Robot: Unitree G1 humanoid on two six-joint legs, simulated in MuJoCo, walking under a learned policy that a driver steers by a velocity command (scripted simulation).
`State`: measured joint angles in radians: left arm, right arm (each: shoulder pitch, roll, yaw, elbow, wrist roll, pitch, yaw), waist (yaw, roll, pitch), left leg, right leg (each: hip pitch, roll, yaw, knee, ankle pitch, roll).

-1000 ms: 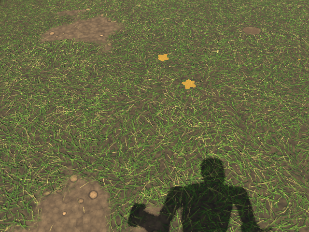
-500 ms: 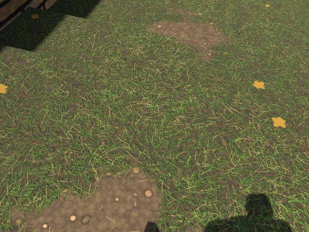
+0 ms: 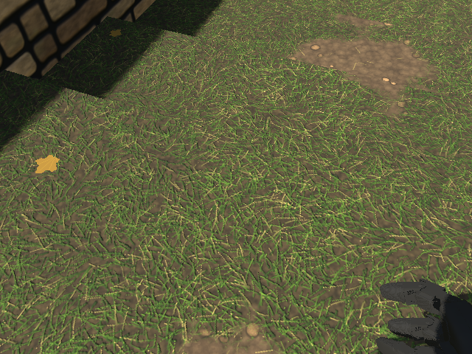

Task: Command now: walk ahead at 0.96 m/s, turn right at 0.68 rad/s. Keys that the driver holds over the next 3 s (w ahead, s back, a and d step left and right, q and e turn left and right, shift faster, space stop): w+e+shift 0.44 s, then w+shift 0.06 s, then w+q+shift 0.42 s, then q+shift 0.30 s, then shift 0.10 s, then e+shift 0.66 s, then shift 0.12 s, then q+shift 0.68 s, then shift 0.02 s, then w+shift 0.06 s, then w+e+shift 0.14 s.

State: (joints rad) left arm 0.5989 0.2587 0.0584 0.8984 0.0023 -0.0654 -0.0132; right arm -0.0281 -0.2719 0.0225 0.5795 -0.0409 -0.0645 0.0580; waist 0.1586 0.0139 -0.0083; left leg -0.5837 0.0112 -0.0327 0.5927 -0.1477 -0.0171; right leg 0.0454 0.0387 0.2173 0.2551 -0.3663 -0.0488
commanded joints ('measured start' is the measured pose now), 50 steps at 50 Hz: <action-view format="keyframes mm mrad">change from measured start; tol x64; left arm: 1 -154 227 54 -88 -10 -26 -2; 50 -308 143 -28 -226 14 -48 51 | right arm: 1 173 -148 -61 -3 1 -21 -38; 50 513 -287 -154 163 37 42 -42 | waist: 1 -226 -74 -75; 50 -283 14 -280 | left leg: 1 564 -73 52 -76 -12 33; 5 851 427 -709 -338 -769 164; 23 551 250 278 144 1251 53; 26 -196 -28 41 1104 -347 22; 46 513 -153 185 146 -8 212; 50 1024 282 -742 -171 477 573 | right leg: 1 -317 -118 97 214 715 -100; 5 -873 -41 -115 1088 -3 -72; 22 -375 56 -431 520 272 -154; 28 188 -344 412 18 0 -323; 46 -53 -217 -419 468 1573 59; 48 -504 52 -390 1344 42 66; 50 -905 32 -86 1452 -108 121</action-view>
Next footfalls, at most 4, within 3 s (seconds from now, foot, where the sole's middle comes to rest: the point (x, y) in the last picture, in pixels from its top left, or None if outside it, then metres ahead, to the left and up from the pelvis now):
0.04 left None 0.19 0.14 -0.77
0.50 right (346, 330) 0.56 -0.16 -0.77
0.94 left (367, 206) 0.98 -0.23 -0.77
1.48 right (403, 162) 1.34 -0.41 -0.94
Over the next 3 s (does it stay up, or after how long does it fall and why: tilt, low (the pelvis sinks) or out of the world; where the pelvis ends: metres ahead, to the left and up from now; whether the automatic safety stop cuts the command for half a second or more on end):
stays up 1.36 -0.33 -0.17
